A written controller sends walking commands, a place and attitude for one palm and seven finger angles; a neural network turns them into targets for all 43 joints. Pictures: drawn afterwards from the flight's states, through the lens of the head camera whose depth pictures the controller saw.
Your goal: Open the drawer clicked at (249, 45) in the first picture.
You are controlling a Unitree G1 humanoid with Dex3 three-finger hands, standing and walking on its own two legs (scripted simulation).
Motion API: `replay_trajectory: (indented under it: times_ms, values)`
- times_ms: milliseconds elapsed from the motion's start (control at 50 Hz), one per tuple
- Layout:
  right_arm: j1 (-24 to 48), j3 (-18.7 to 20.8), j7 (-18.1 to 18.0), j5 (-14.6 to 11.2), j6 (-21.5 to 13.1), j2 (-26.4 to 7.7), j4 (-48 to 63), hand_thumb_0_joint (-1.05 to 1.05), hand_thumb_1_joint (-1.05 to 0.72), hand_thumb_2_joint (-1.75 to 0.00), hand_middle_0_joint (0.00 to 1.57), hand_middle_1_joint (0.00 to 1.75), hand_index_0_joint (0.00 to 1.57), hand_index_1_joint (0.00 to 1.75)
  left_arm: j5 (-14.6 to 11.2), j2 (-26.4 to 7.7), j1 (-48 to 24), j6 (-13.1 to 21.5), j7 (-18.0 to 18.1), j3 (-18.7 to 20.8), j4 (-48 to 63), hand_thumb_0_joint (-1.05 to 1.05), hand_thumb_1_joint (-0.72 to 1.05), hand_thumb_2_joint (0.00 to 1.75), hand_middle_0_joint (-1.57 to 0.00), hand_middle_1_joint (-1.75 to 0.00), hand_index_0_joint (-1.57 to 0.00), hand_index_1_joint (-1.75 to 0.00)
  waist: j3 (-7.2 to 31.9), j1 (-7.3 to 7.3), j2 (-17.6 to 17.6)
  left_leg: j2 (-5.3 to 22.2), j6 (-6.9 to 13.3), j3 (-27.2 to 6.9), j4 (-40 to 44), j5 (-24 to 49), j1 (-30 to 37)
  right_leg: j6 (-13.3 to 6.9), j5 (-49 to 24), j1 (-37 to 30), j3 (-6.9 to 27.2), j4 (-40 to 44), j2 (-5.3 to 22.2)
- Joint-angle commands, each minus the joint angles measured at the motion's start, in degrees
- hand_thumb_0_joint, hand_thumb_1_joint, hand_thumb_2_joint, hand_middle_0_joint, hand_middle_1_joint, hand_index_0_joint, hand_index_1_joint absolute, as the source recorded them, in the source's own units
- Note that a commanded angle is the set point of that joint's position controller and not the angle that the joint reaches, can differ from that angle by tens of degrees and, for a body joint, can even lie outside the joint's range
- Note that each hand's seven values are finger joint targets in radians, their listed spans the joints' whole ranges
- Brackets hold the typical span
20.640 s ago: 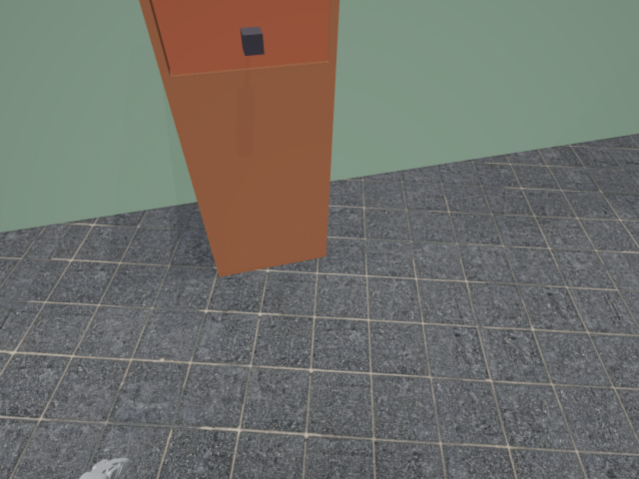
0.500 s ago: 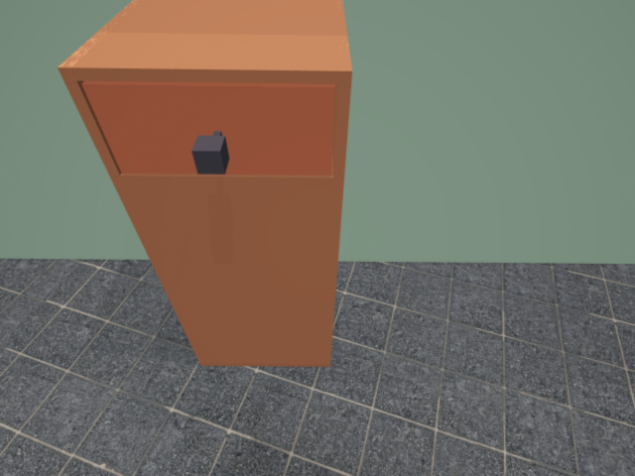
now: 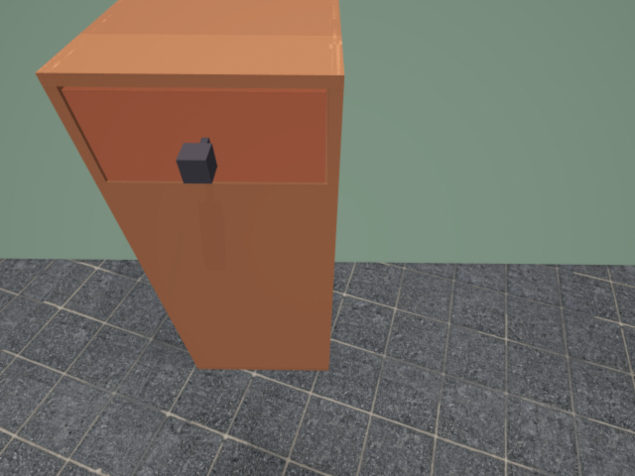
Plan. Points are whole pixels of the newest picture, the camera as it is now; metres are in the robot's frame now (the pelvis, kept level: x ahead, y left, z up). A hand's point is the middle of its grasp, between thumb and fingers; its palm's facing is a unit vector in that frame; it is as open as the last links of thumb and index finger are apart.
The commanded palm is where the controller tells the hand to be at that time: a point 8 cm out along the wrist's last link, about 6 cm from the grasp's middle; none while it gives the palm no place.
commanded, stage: come to a stop and stand still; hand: left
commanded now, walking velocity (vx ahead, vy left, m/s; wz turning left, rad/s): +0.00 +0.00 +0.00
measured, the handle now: (200, 155) +0.54 +0.22 +0.12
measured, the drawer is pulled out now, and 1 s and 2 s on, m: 0.00 0.00 0.00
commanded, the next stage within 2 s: look again from close up in 0.60 s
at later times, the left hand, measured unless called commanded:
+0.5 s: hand out of the picture -0.01 +0.13 -0.17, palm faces +0.06 -0.98 -0.19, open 7.4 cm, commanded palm none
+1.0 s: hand out of the picture +0.02 +0.18 -0.19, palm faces +0.03 -0.98 -0.19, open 7.4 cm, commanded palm none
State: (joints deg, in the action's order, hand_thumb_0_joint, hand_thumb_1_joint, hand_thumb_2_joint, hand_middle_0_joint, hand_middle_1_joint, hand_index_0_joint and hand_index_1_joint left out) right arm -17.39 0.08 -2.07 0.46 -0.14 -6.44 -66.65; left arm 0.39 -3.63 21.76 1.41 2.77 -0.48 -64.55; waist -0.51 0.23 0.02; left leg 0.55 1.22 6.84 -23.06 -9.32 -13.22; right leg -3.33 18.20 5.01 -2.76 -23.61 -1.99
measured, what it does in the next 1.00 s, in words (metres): stands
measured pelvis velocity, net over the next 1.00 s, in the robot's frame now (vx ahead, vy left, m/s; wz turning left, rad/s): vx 0.01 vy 0.01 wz -0.02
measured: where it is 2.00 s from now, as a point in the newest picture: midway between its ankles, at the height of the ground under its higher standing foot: outside the picture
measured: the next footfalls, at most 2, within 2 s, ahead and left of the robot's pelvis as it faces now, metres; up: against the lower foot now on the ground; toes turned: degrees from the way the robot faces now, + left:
none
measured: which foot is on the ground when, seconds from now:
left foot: down 0.00-1.00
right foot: down 0.00-1.00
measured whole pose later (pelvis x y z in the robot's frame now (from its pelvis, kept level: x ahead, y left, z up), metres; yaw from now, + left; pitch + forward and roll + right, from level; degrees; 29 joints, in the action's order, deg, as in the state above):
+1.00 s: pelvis +0.01 +0.01 -0.01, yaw -1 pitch -1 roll -1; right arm -16.7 -0.2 -2.3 0.7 -0.8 -8.9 -60.5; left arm 0.6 -8.3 19.3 1.1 3.1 -0.3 -59.9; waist -0.1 0.1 -0.5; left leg -0.7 2.8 3.6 -34.4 -18.5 -14.6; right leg -2.9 22.8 6.3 -1.9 -30.4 -3.0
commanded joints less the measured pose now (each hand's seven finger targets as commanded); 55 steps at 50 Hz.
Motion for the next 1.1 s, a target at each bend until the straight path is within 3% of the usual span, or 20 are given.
replay_trajectory:
  times_ms: [0,120,220,280,460,660,680,700,720,760,780,800,820,840,860,880,920,980,1020,1080]
  values:
    - [-4.23,0.22,-0.41,0.13,-0.47,-3.34,1.07,0.0,-0.9,-0.9,0.2,0.3,0.2,0.3,0.22,-4.97,6.66,0.13,0.53,0.72,0.37,0.0,0.9,0.9,-0.2,-0.3,-0.2,-0.3,-4.46,-0.28,-1.31,6.22,0.46,-7.36,2.42,7.14,5.07,1.75,-14.21,7.49,6.7,6.16,8.42]
    - [-3.42,0.09,-0.6,0.13,-0.38,-3.98,1.24,0.0,-0.9,-0.9,0.2,0.3,0.2,0.3,0.18,-5.76,5.84,-0.08,0.47,0.89,0.63,0.0,0.9,0.9,-0.2,-0.3,-0.2,-0.3,-4.14,-0.27,-0.03,6.22,0.23,-6.9,1.85,7.87,5.54,1.87,-17.2,6.1,6.6,6.16,8.56]
    - [-3.07,0.01,-0.68,0.15,-0.35,-4.55,1.36,0.0,-0.9,-0.9,0.2,0.3,0.2,0.3,0.21,-6.26,5.48,-0.15,0.46,0.94,0.67,0.0,0.9,0.9,-0.2,-0.3,-0.2,-0.3,-3.71,-0.23,-1.22,6.34,0.18,-6.55,1.46,8.76,6.15,2.21,-20.22,5.16,6.54,6.12,8.62]
    - [-2.71,0.0,-0.79,0.04,-0.31,-4.62,1.34,0.0,-0.9,-0.9,0.2,0.3,0.2,0.3,0.25,-6.72,5.85,-0.19,0.59,1.11,0.67,0.0,0.9,0.9,-0.2,-0.3,-0.2,-0.3,-3.15,-0.08,-1.89,6.18,0.09,-5.67,0.34,9.47,6.34,3.18,-25.95,3.86,6.36,5.71,8.99]
    - [-2.34,-0.05,-1.02,-0.04,0.05,-4.59,1.15,0.0,-0.9,-0.9,0.2,0.3,0.2,0.3,0.28,-7.39,6.44,-0.46,0.82,1.36,0.37,0.0,0.9,0.9,-0.2,-0.3,-0.2,-0.3,-4.54,0.12,-2.75,5.75,-0.23,-4.47,-0.86,8.24,5.45,4.73,-32.4,2.74,6.34,5.45,9.27]
    - [-2.54,-0.11,-1.13,-0.05,0.17,-4.77,1.17,0.0,-0.9,-0.9,0.2,0.3,0.2,0.3,0.23,-7.41,6.3,-0.62,0.67,1.26,0.18,0.0,0.9,0.9,-0.2,-0.3,-0.2,-0.3,-5.28,0.05,-1.74,5.94,-0.19,-4.95,-0.41,7.7,5.99,4.59,-28.08,3.46,6.47,6.3,8.98]
    - [2.92,0.01,-0.18,-0.15,-1.51,-6.51,6.61,0.0,-0.9,-0.9,0.2,0.3,0.2,0.3,1.42,-9.12,7.99,2.05,2.72,0.87,0.18,0.0,0.9,0.9,-0.2,-0.3,-0.2,-0.3,-10.11,0.72,-5.04,3.89,-1.37,-0.82,-16.37,3.03,-2.42,9.43,-61.96,8.82,11.64,5.95,12.28]
    - [-0.24,0.24,0.39,-0.11,-0.39,-4.09,8.2,0.0,-0.9,-0.9,0.2,0.3,0.2,0.3,1.27,-11.5,6.63,2.66,2.1,1.54,2.77,0.0,0.9,0.9,-0.2,-0.3,-0.2,-0.3,-7.02,-1.78,-7.12,1.36,0.19,-5.89,-19.78,-10.39,-7.08,8.3,-64.26,3.32,10.15,2.54,14.13]
    - [-1.19,0.91,0.18,0.12,-0.31,-4.44,7.92,0.0,-0.9,-0.9,0.2,0.3,0.2,0.3,1.12,-10.48,4.78,2.67,1.65,1.34,3.83,0.0,0.9,0.9,-0.2,-0.3,-0.2,-0.3,-4.45,-2.56,-1.81,0.99,0.96,-5.18,-20.62,-11.58,-6.5,5.47,-65.35,2.42,8.72,0.6,13.98]
    - [-2.14,0.42,0.44,-0.05,-0.63,-3.9,8.67,0.0,-0.9,-0.9,0.2,0.3,0.2,0.3,0.87,-11.39,4.63,2.94,1.26,1.44,4.89,0.0,0.9,0.9,-0.2,-0.3,-0.2,-0.3,2.03,-2.09,-3.88,0.49,1.06,-3.88,-17.15,-10.52,-5.4,0.17,-64.37,-3.35,6.92,-3.05,12.33]
    - [-1.98,0.5,0.4,-0.03,-1.0,-4.06,9.35,0.0,-0.9,-0.9,0.2,0.3,0.2,0.3,0.82,-11.2,4.47,3.02,1.15,1.4,5.46,0.0,0.9,0.9,-0.2,-0.3,-0.2,-0.3,4.28,-1.95,-5.49,-0.17,1.05,-3.86,-15.13,-10.2,-4.99,-1.45,-65.98,-5.41,7.28,-4.66,11.93]
    - [-2.72,0.53,0.26,0.0,-1.27,-4.48,9.51,0.0,-0.9,-0.9,0.2,0.3,0.2,0.3,0.71,-11.25,4.04,2.88,1.14,1.38,5.92,0.0,0.9,0.9,-0.2,-0.3,-0.2,-0.3,6.44,-2.11,-6.48,-0.31,1.11,-3.9,-12.44,-8.61,-3.56,-2.25,-64.87,-6.41,7.26,-6.08,11.62]
    - [-3.63,0.55,0.04,0.02,-1.39,-4.89,9.24,0.0,-0.9,-0.9,0.2,0.3,0.2,0.3,0.51,-11.0,3.17,2.54,1.13,1.24,6.43,0.0,0.9,0.9,-0.2,-0.3,-0.2,-0.3,6.14,-2.54,-6.76,-0.04,1.24,-4.2,-9.12,-5.05,-1.1,-2.43,-60.12,-4.56,7.13,-7.09,11.07]
    - [-4.85,0.61,-0.08,0.16,-1.56,-5.34,8.63,0.0,-0.9,-0.9,0.2,0.3,0.2,0.3,0.35,-10.44,2.48,2.13,1.07,1.13,6.89,0.0,0.9,0.9,-0.2,-0.3,-0.2,-0.3,4.85,-2.77,-4.53,0.8,1.75,-4.99,-7.22,1.87,1.65,-1.68,-53.14,-1.75,6.53,-8.28,9.8]
    - [-5.02,0.58,-0.27,0.29,-1.66,-6.44,8.51,0.0,-0.9,-0.9,0.2,0.3,0.2,0.3,0.16,-9.78,2.63,1.53,1.02,1.03,7.11,0.0,0.9,0.9,-0.2,-0.3,-0.2,-0.3,3.79,-2.14,-2.04,3.3,2.8,-7.56,-7.37,10.24,3.52,-0.79,-41.61,1.85,6.39,-8.03,8.12]
    - [-4.41,0.54,-0.52,0.39,-1.61,-7.13,8.62,0.0,-0.9,-0.9,0.2,0.3,0.2,0.3,0.24,-8.88,3.36,0.85,1.12,1.11,7.28,0.0,0.9,0.9,-0.2,-0.3,-0.2,-0.3,0.86,-0.93,0.51,5.48,3.79,-9.72,-7.51,13.76,2.66,-0.41,-29.23,4.84,6.53,-5.79,6.7]
    - [-1.89,0.01,-0.65,0.31,-1.34,-6.71,8.32,0.0,-0.9,-0.9,0.2,0.3,0.2,0.3,0.29,-9.13,3.38,-0.2,0.86,0.94,6.37,0.0,0.9,0.9,-0.2,-0.3,-0.2,-0.3,-4.6,0.16,6.2,6.29,4.36,-12.44,-4.75,9.92,-1.45,-0.31,-11.32,6.48,6.18,-2.54,5.31]
    - [-1.2,-0.26,-0.24,0.38,-1.24,-7.17,8.96,0.0,-0.9,-0.9,0.2,0.3,0.2,0.3,0.49,-9.46,2.62,-0.67,0.52,0.76,6.37,0.0,0.9,0.9,-0.2,-0.3,-0.2,-0.3,-7.79,0.53,1.54,5.78,4.25,-13.76,-1.33,1.04,-5.09,-0.42,-2.82,7.2,6.35,-0.44,4.72]
    - [-1.28,-0.14,-0.06,0.5,-1.21,-7.72,8.99,0.0,-0.9,-0.9,0.2,0.3,0.2,0.3,0.52,-9.57,1.78,-0.81,0.28,0.58,6.59,0.0,0.9,0.9,-0.2,-0.3,-0.2,-0.3,-8.26,0.35,0.59,5.5,4.03,-14.41,0.75,-4.17,-5.02,-0.47,0.45,8.3,6.5,0.27,4.87]
    - [-1.61,-0.12,-0.02,0.59,-1.5,-8.65,8.63,0.0,-0.9,-0.9,0.2,0.3,0.2,0.3,0.54,-10.17,1.04,-0.98,0.04,0.61,6.93,0.0,0.9,0.9,-0.2,-0.3,-0.2,-0.3,-6.12,0.48,1.59,6.41,4.61,-16.2,3.3,-5.33,-3.99,0.08,0.56,7.33,5.37,-0.92,4.75]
